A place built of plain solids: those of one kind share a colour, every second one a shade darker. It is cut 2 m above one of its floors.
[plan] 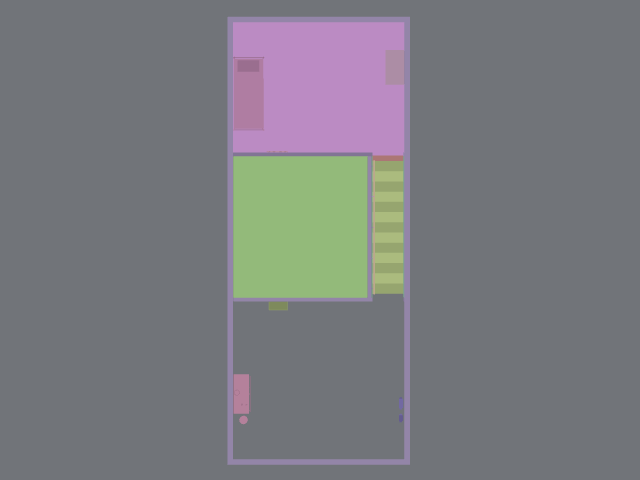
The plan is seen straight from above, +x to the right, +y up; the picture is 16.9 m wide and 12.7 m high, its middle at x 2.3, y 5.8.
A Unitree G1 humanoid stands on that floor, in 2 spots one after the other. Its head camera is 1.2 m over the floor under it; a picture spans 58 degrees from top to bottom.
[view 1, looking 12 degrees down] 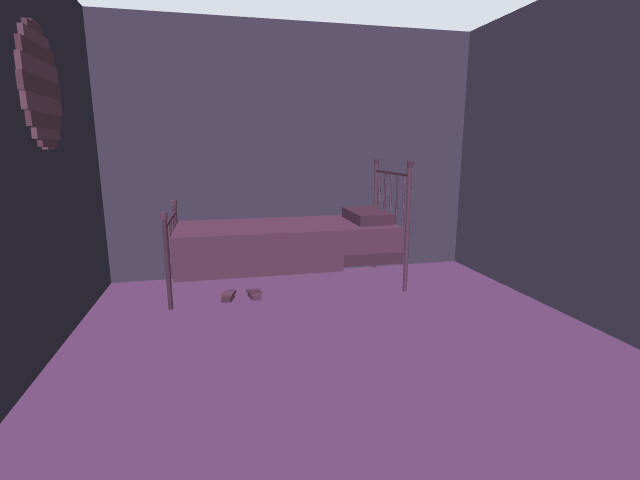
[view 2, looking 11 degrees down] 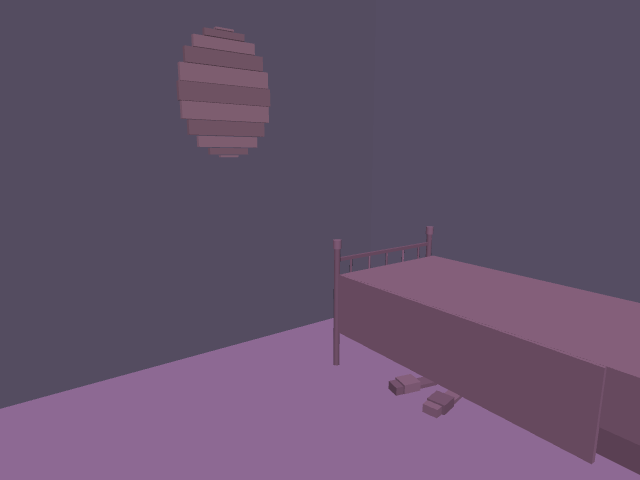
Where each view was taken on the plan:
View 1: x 4.10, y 9.12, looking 167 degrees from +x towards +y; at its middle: single_bed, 3.44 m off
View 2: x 2.27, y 10.56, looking -126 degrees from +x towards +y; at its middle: wall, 3.08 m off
